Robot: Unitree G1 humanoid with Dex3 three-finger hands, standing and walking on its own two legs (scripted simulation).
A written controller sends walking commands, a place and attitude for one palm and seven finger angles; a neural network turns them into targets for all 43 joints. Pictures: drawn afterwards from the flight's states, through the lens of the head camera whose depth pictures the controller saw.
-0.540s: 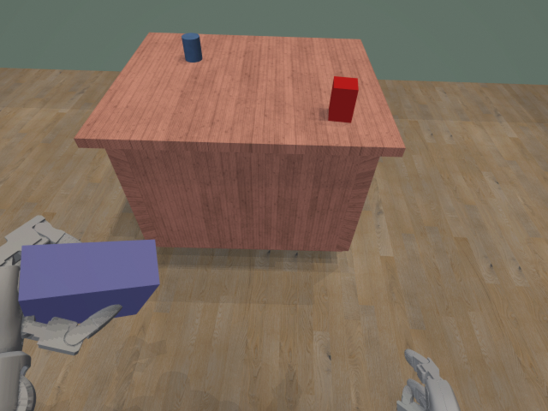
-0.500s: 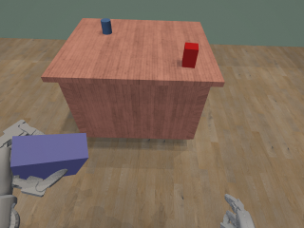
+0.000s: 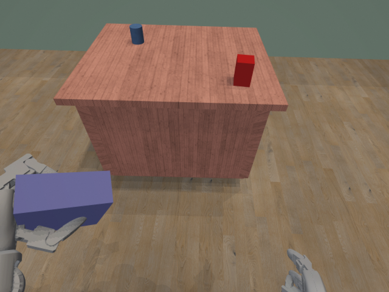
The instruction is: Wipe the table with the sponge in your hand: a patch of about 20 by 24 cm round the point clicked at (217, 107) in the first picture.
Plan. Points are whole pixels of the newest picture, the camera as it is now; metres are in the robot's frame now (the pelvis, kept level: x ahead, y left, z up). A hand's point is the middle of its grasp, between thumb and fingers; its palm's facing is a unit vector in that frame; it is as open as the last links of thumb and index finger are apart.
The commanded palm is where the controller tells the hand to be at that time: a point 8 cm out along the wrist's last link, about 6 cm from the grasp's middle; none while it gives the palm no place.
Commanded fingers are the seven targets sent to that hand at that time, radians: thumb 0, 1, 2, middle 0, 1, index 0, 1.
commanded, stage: turn to face it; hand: left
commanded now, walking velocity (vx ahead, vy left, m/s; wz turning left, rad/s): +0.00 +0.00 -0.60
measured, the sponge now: (77, 202) +0.22 +0.21 +0.14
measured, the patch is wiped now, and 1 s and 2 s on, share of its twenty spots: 0.00 0.00 0.00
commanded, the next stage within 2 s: take the last steps up to it in 0.84 s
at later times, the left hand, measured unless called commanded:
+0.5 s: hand (90, 191) +0.24 +0.19 +0.15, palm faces +0.26 -0.87 -0.41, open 9.3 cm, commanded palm +0.19 +0.24 +0.18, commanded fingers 0.00 0.10 1.30 -1.20 -1.60 -1.20 -1.60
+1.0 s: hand (132, 190) +0.23 +0.12 +0.17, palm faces +0.08 -0.87 -0.48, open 9.3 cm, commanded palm +0.20 +0.18 +0.18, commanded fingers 0.00 0.10 1.30 -1.20 -1.60 -1.20 -1.60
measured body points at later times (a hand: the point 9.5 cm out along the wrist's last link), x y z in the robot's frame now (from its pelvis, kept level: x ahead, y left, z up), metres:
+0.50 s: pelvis -0.02 -0.01 -0.02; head +0.01 -0.02 +0.43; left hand +0.22 +0.23 +0.17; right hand +0.11 -0.27 -0.10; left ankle +0.04 +0.12 -0.74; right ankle +0.04 -0.12 -0.74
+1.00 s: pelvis -0.05 -0.03 +0.00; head -0.03 -0.06 +0.45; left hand +0.22 +0.16 +0.19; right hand +0.03 -0.31 -0.10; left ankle -0.04 +0.12 -0.71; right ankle +0.01 -0.11 -0.74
